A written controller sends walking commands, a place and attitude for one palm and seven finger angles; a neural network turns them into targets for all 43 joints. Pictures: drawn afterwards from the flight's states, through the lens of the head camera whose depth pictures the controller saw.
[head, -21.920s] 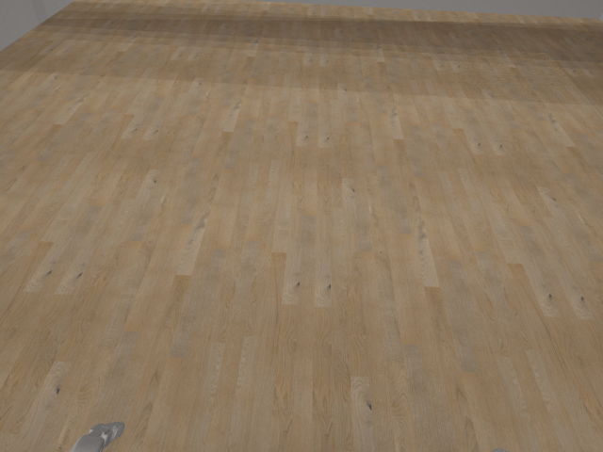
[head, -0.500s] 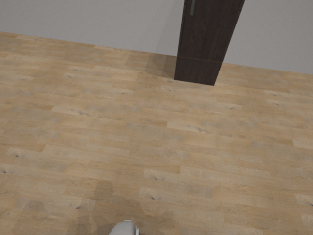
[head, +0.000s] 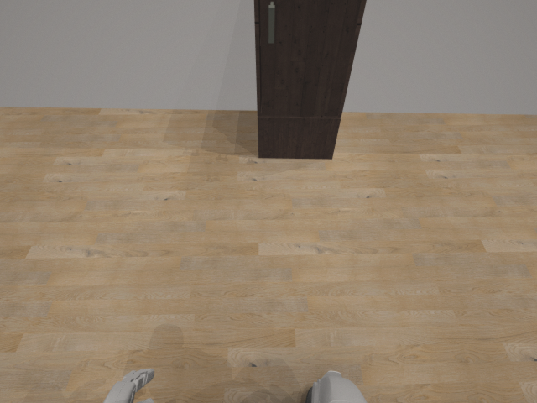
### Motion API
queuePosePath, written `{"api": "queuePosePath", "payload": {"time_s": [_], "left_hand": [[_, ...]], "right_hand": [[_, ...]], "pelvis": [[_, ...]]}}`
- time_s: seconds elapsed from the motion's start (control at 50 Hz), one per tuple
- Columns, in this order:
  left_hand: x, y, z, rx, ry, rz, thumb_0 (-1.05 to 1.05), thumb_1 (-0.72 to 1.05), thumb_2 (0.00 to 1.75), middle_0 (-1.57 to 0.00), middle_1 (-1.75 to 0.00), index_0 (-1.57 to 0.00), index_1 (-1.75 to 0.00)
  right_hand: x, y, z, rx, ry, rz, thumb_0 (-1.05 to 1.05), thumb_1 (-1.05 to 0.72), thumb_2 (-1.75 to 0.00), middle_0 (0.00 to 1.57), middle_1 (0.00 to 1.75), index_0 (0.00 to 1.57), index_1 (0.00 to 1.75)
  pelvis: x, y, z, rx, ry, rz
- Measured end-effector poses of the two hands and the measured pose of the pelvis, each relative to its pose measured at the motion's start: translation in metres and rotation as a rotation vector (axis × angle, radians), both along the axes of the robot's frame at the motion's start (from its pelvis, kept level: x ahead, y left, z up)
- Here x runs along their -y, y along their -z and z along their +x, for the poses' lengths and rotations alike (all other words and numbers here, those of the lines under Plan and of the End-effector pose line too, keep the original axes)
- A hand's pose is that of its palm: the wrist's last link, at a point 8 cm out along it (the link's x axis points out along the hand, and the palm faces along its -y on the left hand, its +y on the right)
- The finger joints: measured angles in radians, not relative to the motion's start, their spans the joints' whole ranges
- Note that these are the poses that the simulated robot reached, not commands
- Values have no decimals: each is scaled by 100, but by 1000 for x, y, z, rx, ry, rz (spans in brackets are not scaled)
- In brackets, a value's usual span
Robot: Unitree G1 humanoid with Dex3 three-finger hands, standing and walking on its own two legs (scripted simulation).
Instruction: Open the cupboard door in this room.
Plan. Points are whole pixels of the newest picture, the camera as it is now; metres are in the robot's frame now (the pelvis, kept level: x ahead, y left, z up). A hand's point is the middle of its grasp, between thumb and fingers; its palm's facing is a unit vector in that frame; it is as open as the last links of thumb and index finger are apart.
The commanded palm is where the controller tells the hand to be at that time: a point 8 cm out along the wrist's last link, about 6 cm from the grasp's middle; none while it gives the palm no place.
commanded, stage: stand and wait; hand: left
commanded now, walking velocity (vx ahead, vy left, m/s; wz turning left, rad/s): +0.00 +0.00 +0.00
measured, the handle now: (271, 22) +1.32 +0.00 -0.04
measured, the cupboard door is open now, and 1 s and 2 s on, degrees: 0 0 0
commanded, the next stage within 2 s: look at it before walking up in 1.32 s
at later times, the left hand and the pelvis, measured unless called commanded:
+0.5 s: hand out of the picture +0.14 +0.16 -0.18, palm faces +0.08 -0.98 -0.17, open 7.2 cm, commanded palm none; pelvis +0.11 -0.02 +0.00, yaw +1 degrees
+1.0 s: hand out of the picture +0.12 +0.16 -0.17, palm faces +0.03 -0.99 -0.17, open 7.3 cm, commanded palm none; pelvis +0.15 +0.00 +0.01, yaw +0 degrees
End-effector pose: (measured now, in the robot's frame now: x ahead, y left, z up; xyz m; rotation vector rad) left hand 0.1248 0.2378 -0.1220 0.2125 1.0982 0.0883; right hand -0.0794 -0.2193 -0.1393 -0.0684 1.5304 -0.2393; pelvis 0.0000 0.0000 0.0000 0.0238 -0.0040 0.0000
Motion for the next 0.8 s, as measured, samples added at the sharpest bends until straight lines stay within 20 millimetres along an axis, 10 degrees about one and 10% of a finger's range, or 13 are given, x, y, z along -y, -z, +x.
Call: {"api": "queuePosePath", "payload": {"time_s": [0.12,0.32,0.42,0.8], "left_hand": [[43,10,66,50,49,10,1,92,90,-19,-30,-20,-30],[49,5,40,-61,-84,11,-2,95,90,-20,-30,-21,-30],[39,16,22,-121,-121,-14,-1,94,90,-20,-30,-20,-30],[35,17,-43,-410,-156,-60,1,92,90,-20,-30,-20,-30]], "right_hand": [[10,23,25,-111,42,71,1,-91,-90,20,30,20,30],[37,17,172,139,-91,38,1,-91,-90,20,30,20,30],[42,9,214,224,-136,-22,2,-94,-90,20,30,20,30],[7,-1,216,126,-121,-7,1,-94,-90,20,30,20,30]], "pelvis": [[29,17,54,16,1,-2],[40,1,85,22,-25,-17],[30,3,96,26,-19,-43],[5,-9,133,16,2,-24]]}}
